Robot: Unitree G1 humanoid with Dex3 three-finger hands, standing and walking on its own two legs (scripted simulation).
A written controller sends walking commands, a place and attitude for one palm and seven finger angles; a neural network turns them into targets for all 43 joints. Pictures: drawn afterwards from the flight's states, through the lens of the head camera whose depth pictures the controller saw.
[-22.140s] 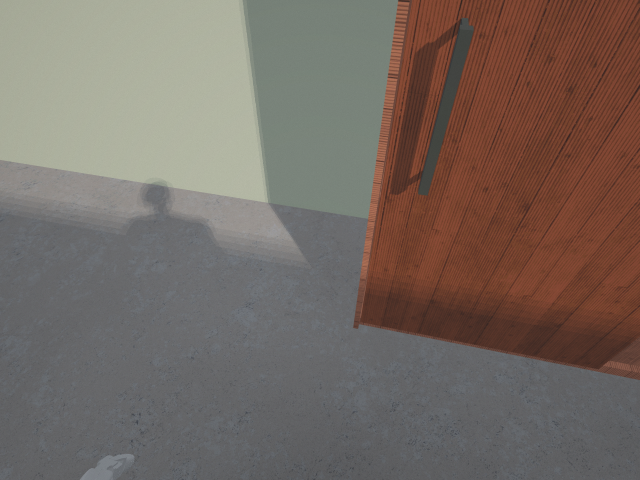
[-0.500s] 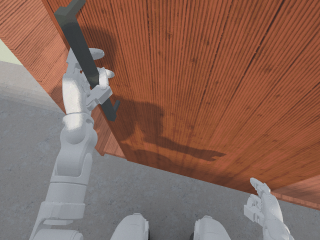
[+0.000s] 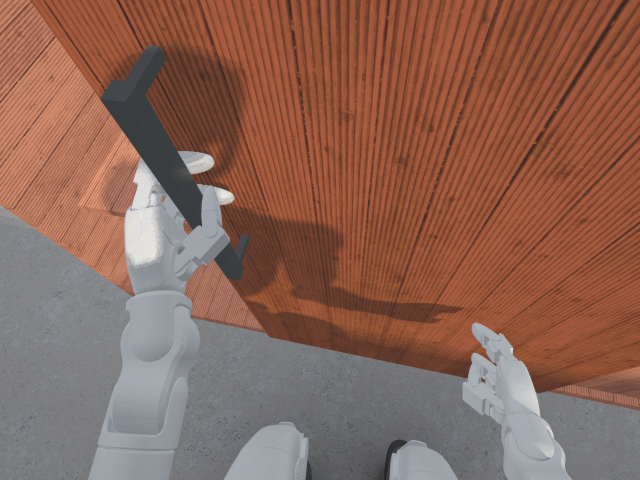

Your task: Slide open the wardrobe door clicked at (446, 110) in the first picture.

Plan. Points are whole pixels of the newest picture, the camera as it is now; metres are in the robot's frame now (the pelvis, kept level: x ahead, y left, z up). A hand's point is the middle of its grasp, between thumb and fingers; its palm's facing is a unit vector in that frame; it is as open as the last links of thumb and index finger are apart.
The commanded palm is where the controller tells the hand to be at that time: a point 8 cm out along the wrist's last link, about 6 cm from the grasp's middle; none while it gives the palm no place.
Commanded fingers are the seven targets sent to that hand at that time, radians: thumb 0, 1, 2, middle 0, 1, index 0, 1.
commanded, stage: step sideways, sliding the door along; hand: left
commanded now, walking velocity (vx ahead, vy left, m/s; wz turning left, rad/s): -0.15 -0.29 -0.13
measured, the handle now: (204, 196) +0.38 +0.18 +0.11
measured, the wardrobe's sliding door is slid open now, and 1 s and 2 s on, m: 0.35 0.48 0.48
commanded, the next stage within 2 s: stop walking and hold the door there in 0.74 s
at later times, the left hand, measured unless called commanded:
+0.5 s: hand (343, 239) +0.33 +0.02 +0.13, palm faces +0.28 -0.96 -0.09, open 6.0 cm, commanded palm +0.29 +0.00 +0.13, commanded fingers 0.00 0.90 0.90 -0.45 -1.40 -0.45 -1.40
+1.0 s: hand (335, 246) +0.32 +0.03 +0.13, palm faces +0.19 -0.98 -0.10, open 5.7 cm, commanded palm +0.29 +0.05 +0.11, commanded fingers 0.00 0.90 0.90 -0.45 -1.40 -0.45 -1.40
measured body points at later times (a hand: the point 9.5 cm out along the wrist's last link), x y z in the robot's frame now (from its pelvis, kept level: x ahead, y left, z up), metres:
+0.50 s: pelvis -0.04 -0.15 -0.01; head +0.02 -0.15 +0.44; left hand +0.31 +0.07 +0.14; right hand +0.14 -0.37 -0.11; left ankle -0.02 +0.07 -0.72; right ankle -0.05 -0.29 -0.73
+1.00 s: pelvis -0.05 -0.18 +0.03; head +0.02 -0.11 +0.47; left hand +0.30 +0.08 +0.14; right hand +0.13 -0.39 -0.04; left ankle -0.04 -0.11 -0.73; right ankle -0.05 -0.42 -0.60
